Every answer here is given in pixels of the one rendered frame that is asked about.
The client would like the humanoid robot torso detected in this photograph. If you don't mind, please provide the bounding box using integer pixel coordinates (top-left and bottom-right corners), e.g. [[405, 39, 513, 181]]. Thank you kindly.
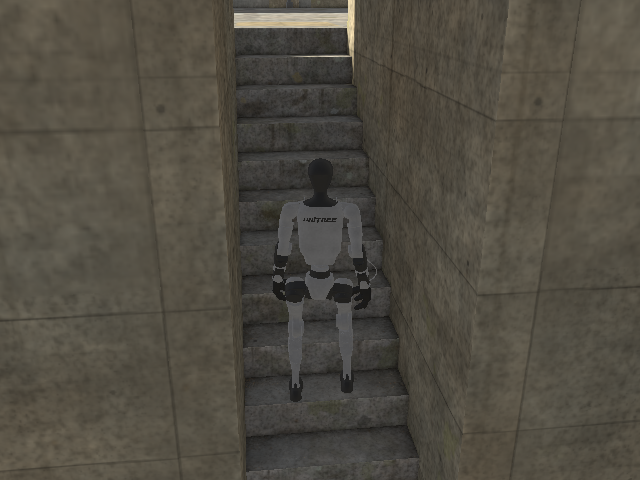
[[297, 197, 344, 300]]

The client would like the robot left forearm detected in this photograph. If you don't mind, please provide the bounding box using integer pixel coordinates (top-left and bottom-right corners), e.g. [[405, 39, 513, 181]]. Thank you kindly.
[[272, 241, 288, 283]]

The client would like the robot left upper arm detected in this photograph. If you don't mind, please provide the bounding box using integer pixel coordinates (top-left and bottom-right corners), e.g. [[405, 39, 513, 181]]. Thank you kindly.
[[277, 201, 300, 256]]

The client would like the robot left hand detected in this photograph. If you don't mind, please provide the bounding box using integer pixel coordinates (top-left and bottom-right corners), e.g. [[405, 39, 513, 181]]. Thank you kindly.
[[272, 279, 287, 301]]

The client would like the robot right hand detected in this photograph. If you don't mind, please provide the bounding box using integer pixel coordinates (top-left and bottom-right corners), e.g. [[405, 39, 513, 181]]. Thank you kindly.
[[352, 286, 371, 310]]

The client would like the robot right upper arm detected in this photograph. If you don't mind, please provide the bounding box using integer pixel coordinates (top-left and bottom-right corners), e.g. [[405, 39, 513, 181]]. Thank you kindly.
[[341, 202, 363, 258]]

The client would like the robot left thigh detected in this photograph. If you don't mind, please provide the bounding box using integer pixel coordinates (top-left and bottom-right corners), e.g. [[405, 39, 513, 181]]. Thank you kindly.
[[285, 277, 306, 338]]

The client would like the robot right forearm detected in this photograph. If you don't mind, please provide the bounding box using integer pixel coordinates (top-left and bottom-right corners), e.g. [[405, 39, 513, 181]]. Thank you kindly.
[[353, 244, 371, 289]]

